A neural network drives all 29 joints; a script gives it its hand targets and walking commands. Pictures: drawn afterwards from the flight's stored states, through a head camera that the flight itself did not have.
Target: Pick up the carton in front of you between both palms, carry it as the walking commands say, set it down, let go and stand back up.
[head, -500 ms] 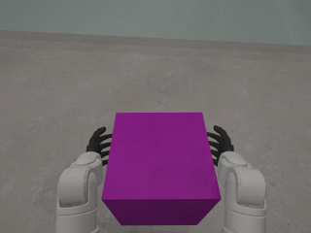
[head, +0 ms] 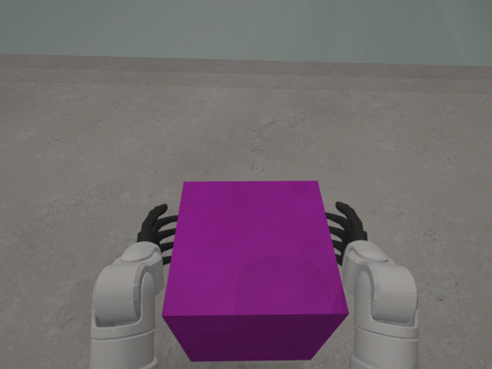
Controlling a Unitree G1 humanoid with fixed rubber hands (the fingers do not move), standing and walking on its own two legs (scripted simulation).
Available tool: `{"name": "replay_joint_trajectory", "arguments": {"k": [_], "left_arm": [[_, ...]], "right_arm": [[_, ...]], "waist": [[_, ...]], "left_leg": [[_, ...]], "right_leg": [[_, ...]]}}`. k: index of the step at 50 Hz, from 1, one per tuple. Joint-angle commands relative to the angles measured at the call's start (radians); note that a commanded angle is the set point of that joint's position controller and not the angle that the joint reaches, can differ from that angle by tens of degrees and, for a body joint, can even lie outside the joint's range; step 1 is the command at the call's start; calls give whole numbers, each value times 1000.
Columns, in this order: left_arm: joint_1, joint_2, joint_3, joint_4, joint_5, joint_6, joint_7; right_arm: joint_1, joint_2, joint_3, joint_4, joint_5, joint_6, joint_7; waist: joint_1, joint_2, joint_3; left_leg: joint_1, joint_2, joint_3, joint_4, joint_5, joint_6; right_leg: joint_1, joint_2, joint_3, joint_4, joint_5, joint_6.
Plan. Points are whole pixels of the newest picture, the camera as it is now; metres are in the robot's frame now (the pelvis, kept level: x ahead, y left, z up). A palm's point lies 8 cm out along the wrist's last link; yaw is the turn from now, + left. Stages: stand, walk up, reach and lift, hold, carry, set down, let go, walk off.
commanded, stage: carry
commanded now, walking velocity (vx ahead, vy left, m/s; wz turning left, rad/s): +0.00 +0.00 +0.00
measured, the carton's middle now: (250, 276) +0.27 -0.01 +0.01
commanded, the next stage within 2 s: hold in 1.30 s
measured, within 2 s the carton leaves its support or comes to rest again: neither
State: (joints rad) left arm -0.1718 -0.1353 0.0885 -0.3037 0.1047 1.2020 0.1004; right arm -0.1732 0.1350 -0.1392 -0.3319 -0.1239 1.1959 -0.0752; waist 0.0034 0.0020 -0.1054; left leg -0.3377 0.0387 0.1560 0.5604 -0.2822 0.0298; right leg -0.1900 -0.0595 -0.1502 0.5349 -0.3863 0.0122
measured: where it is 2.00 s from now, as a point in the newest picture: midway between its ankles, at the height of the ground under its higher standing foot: outside the picture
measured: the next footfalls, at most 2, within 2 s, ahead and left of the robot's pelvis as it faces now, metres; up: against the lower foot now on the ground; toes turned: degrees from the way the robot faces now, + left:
none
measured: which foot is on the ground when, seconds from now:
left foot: down 0.00-1.00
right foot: down 0.00-1.00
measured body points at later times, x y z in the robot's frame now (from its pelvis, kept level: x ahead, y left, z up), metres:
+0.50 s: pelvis -0.04 -0.01 +0.00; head -0.07 -0.01 +0.45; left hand +0.24 +0.14 +0.06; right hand +0.24 -0.17 +0.06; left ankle -0.01 +0.10 -0.73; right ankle -0.10 -0.10 -0.73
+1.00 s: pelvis -0.07 -0.02 +0.00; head -0.07 -0.03 +0.45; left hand +0.24 +0.12 +0.03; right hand +0.25 -0.18 +0.03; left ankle -0.01 +0.10 -0.73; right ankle -0.10 -0.10 -0.73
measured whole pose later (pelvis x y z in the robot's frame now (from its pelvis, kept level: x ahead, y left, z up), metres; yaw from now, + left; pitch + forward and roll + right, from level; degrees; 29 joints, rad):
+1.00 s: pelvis -0.07 -0.02 +0.00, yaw +0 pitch +2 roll +0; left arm -0.25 -0.15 0.19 0.22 0.24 0.68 0.03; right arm -0.26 0.15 -0.22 0.20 -0.26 0.67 -0.01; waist 0.00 0.00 -0.06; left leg -0.37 0.07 0.14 0.52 -0.18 0.00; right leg -0.24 -0.03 -0.17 0.56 -0.35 -0.04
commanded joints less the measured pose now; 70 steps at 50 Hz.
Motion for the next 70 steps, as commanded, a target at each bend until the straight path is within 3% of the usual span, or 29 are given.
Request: {"name": "replay_joint_trajectory", "arguments": {"k": [1, 4, 6, 9, 15, 22, 24, 27, 29, 30, 33, 34, 36, 38, 42, 46, 49, 50, 51, 53, 57, 59, 61, 65, 66, 67, 68, 69, 70], "left_arm": [[-448, -927, -712, -79, -413, -9, -253], [-453, -900, -686, -75, -381, -8, -261], [-463, -916, -686, -38, -381, -4, -265], [-471, -932, -717, -2, -397, -12, -267], [-538, -912, -694, 44, -349, -88, -274], [-488, -897, -637, 141, -275, -187, -272], [-512, -894, -647, 140, -266, -221, -272], [-485, -871, -601, 183, -217, -263, -272], [-492, -871, -581, 238, -216, -303, -269], [-475, -858, -565, 231, -200, -328, -272], [-502, -864, -470, 330, -139, -399, -278], [-518, -904, -504, 332, -148, -423, -280], [-572, -888, -458, 389, -121, -470, -282], [-533, -877, -422, 439, -88, -514, -287], [-585, -920, -402, 485, -79, -574, -298], [-589, -951, -479, 435, -112, -566, -295], [-574, -957, -484, 408, -120, -540, -290], [-548, -946, -468, 409, -119, -535, -290], [-527, -937, -509, 383, -151, -528, -290], [-528, -918, -477, 409, -129, -501, -288], [-522, -865, -450, 397, -101, -497, -279], [-517, -906, -443, 396, -111, -505, -286], [-554, -944, -482, 409, -146, -509, -295], [-554, -914, -455, 413, -116, -510, -292], [-468, -960, -432, 440, -118, -506, -293], [-491, -957, -421, 404, -124, -528, -289], [-517, -983, -484, 374, -134, -538, -289], [-463, -942, -476, 383, -113, -536, -290], [-521, -993, -498, 357, -143, -536, -285]], "right_arm": [[-466, 871, 736, -70, 420, 14, 260], [-432, 868, 733, -17, 396, 14, 260], [-441, 882, 743, 18, 410, 10, 263], [-457, 864, 731, 5, 395, -2, 269], [-514, 880, 714, 105, 359, -68, 278], [-497, 862, 695, 156, 301, -179, 273], [-451, 862, 646, 249, 274, -201, 275], [-467, 839, 621, 257, 241, -259, 283], [-456, 802, 602, 276, 210, -297, 279], [-448, 806, 560, 332, 203, -321, 279], [-555, 825, 539, 328, 173, -404, 285], [-526, 832, 518, 374, 161, -421, 285], [-553, 818, 476, 436, 115, -473, 283], [-568, 845, 479, 456, 100, -515, 285], [-605, 868, 451, 497, 90, -572, 292], [-570, 927, 487, 494, 110, -568, 297], [-530, 880, 485, 483, 87, -531, 288], [-523, 875, 508, 458, 89, -525, 284], [-497, 873, 533, 420, 123, -510, 280], [-499, 884, 496, 458, 104, -495, 283], [-457, 859, 445, 535, 95, -485, 285], [-529, 872, 499, 457, 121, -501, 289], [-542, 855, 501, 444, 119, -503, 284], [-554, 876, 491, 478, 117, -492, 288], [-460, 898, 457, 525, 77, -510, 294], [-490, 893, 460, 475, 109, -536, 291], [-505, 900, 499, 454, 97, -543, 287], [-489, 906, 482, 477, 87, -541, 289], [-491, 919, 510, 440, 108, -539, 286]], "waist": [[-2, -46, -319], [-1, 0, -256], [5, -56, -276], [0, 12, -254], [-6, 6, -199], [-9, -35, -276], [-6, 33, -170], [-6, -21, -181], [-6, -21, -228], [-7, 33, -230], [-13, -20, -224], [-6, 27, -240], [-10, -45, -232], [-4, -49, -240], [-2, 15, -298], [-4, -48, -277], [-1, 1, -261], [0, -51, -277], [0, 1, -279], [-1, -35, -243], [0, 0, -236], [-4, -28, -263], [1, 16, -235], [-1, -58, -225], [-34, -114, -67], [-31, -49, -116], [-51, -69, -173], [-6, -55, -249], [-61, -49, -198]], "left_leg": [[204, 110, -101, 4, 517, 18], [175, 116, -111, -5, 539, 24], [172, 112, -91, 17, 528, 4], [175, 123, -115, 0, 570, 19], [164, 125, -137, -67, 258, 25], [180, 131, -138, -103, 280, 7], [141, 106, -105, -117, 252, 2], [126, 105, -123, -118, 206, -1], [140, 115, -119, -94, 229, 7], [174, 109, -117, -94, 277, 5], [145, 115, -126, -113, 228, 2], [127, 120, -128, -103, 240, 6], [109, 120, -136, -96, 245, 8], [126, 117, -130, -94, 260, 4], [197, 107, -102, -52, 349, 0], [144, 119, -119, -58, 282, 7], [118, 114, -121, -78, 269, -6], [119, 125, -127, -74, 231, 0], [132, 115, -113, -63, 220, 5], [117, 126, -109, -76, 254, -3], [112, 108, -112, -77, 253, 1], [115, 116, -133, -78, 231, 0], [98, 110, -110, -71, 273, -8], [114, 131, -130, -88, 248, -2], [348, -144, -230, -103, 333, 19], [396, -128, -231, -102, 339, 26], [391, -126, -234, -83, 410, 16], [379, -114, -243, -124, 412, 13], [452, -136, -236, -103, 396, 8]], "right_leg": [[89, -115, 87, -10, 623, -15], [79, -128, 94, -6, 646, -29], [60, -116, 66, -17, 615, -23], [98, -111, 77, -37, 575, -17], [2, -97, 106, -110, 241, -38], [58, -90, 80, -79, 282, -34], [-61, -95, 91, -111, 215, -48], [-35, -102, 99, -115, 227, -55], [3, -110, 114, -117, 254, -52], [-33, -98, 110, -103, 279, -52], [-41, -96, 106, -107, 219, -52], [3, -98, 104, -104, 222, -51], [4, -84, 96, -102, 282, -50], [-8, -93, 105, -94, 325, -57], [0, -106, 113, -63, 394, -57], [-6, -103, 112, -70, 393, -49], [9, -111, 116, -73, 359, -62], [21, -102, 108, -80, 323, -53], [14, -109, 126, -88, 388, -60], [-4, -110, 112, -88, 354, -64], [0, -113, 105, -98, 368, -54], [18, -108, 96, -89, 324, -59], [14, -110, 95, -80, 354, -63], [-5, -100, 99, -115, 309, -62], [-27, 76, 283, -178, 475, -61], [-46, 74, 307, -157, 467, -61], [47, 92, 307, -144, 568, -41], [176, 94, 301, -139, 578, -42], [64, 69, 313, -156, 576, -41]]}}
